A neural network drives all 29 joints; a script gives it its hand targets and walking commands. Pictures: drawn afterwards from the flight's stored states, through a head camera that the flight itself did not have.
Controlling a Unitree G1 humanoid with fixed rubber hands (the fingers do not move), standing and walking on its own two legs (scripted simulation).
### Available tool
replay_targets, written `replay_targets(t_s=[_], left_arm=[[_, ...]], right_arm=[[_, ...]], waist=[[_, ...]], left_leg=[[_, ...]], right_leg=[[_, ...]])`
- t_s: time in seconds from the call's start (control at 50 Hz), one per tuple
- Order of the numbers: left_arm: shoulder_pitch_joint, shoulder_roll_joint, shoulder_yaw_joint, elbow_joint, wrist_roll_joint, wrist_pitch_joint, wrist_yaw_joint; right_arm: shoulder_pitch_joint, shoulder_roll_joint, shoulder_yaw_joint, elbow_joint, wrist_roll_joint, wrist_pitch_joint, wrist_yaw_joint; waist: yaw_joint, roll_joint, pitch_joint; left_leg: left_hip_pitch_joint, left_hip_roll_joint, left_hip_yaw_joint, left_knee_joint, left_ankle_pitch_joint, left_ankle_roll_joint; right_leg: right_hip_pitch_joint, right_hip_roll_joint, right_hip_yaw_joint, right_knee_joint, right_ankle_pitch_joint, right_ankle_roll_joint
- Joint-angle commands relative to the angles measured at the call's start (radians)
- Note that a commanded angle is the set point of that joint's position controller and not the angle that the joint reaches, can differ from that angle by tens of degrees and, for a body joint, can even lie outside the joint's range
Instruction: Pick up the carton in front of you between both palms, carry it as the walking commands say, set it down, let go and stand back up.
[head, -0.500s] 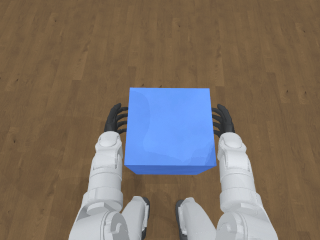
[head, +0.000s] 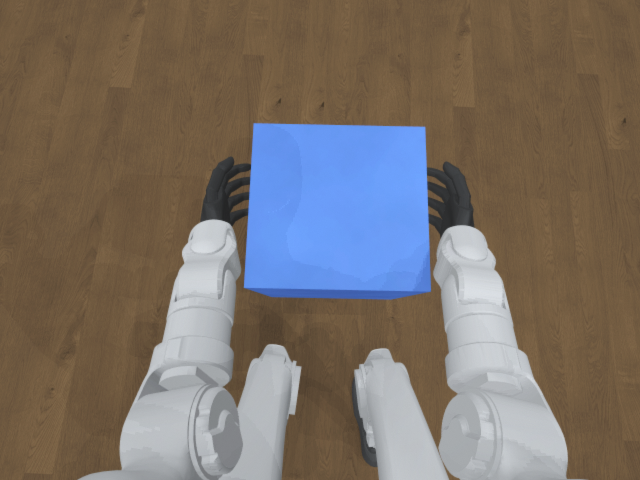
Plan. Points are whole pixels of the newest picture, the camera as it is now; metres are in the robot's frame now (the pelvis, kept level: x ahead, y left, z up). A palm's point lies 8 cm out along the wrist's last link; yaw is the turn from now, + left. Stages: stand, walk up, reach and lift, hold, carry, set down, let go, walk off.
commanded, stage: set down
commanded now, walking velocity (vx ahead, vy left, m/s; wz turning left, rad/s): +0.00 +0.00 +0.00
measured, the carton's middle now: (334, 227) +0.44 +0.00 -0.17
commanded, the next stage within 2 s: none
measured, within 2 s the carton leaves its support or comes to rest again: rests again in 1.28 s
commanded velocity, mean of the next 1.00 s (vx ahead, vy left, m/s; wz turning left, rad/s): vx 0.00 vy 0.00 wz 0.00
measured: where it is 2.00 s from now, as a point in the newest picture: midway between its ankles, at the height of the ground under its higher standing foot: (322, 431)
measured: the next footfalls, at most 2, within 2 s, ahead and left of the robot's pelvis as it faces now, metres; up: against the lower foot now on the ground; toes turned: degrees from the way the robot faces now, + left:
none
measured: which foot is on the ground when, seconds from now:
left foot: down 0.00-1.00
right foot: down 0.00-1.00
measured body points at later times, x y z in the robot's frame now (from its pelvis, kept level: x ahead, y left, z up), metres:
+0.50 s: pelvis -0.04 +0.00 -0.13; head +0.27 +0.01 +0.20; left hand +0.47 +0.15 -0.26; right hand +0.47 -0.15 -0.25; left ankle +0.07 +0.12 -0.56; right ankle +0.06 -0.12 -0.56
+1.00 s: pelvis -0.03 +0.00 -0.21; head +0.32 +0.00 +0.07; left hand +0.50 +0.15 -0.37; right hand +0.49 -0.15 -0.38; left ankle +0.07 +0.12 -0.56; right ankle +0.06 -0.11 -0.56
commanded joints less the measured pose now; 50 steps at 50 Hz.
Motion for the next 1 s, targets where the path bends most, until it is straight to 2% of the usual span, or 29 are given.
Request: replay_targets(t_s=[0.0, 0.22, 0.5, 0.76, 0.8, 0.84, 0.88, 0.98], left_arm=[[-0.57, -0.878, -0.521, 0.032, -0.1, -0.039, -0.169], [-0.769, -0.824, -0.555, 0.014, -0.172, -0.039, -0.127], [-0.987, -0.749, -0.476, 0.095, -0.176, -0.016, -0.136], [-1.148, -0.67, -0.521, 0.117, -0.265, -0.036, -0.152], [-1.177, -0.673, -0.553, 0.095, -0.297, -0.042, -0.15], [-1.224, -0.685, -0.589, 0.044, -0.337, -0.046, -0.151], [-1.213, -0.688, -0.597, 0.037, -0.355, -0.046, -0.153], [-1.133, -0.7, -0.569, 0.116, -0.338, -0.053, -0.164]], right_arm=[[-0.573, 0.876, 0.528, 0.036, 0.101, -0.036, 0.174], [-0.776, 0.813, 0.568, 0.005, 0.172, -0.039, 0.132], [-0.991, 0.754, 0.486, 0.095, 0.184, -0.009, 0.148], [-1.154, 0.674, 0.539, 0.104, 0.276, -0.033, 0.152], [-1.186, 0.675, 0.571, 0.077, 0.307, -0.039, 0.151], [-1.218, 0.685, 0.61, 0.046, 0.333, -0.042, 0.147], [-1.237, 0.71, 0.64, 0.018, 0.356, -0.043, 0.143], [-1.159, 0.717, 0.621, 0.085, 0.351, -0.05, 0.151]], waist=[[0.004, 0.012, -0.834], [-0.001, 0.017, -0.957], [0.002, 0.019, -0.907], [0.003, 0.019, -0.907], [0.002, 0.019, -0.961], [0.016, 0.004, -1.005], [0.015, -0.023, -0.999], [0.021, -0.012, -0.86]], left_leg=[[0.425, -0.079, 0.068, -0.029, 0.317, -0.015], [0.317, -0.09, 0.095, 0.161, 0.251, -0.026], [0.143, -0.081, 0.119, 0.35, 0.183, -0.02], [0.08, -0.061, 0.136, 0.54, 0.242, -0.016], [0.107, -0.058, 0.137, 0.567, 0.275, -0.015], [0.088, -0.057, 0.141, 0.585, 0.3, -0.015], [0.102, -0.057, 0.13, 0.606, 0.337, -0.009], [0.044, -0.06, 0.122, 0.634, 0.34, -0.004]], right_leg=[[0.358, 0.075, -0.05, -0.056, 0.321, 0.023], [0.234, 0.088, -0.088, 0.138, 0.251, 0.03], [0.04, 0.081, -0.113, 0.328, 0.173, 0.023], [0.0, 0.058, -0.13, 0.515, 0.24, 0.027], [0.025, 0.055, -0.133, 0.544, 0.276, 0.027], [0.061, 0.053, -0.133, 0.57, 0.312, 0.025], [0.047, 0.058, -0.133, 0.586, 0.347, 0.028], [-0.025, 0.06, -0.119, 0.603, 0.345, 0.022]])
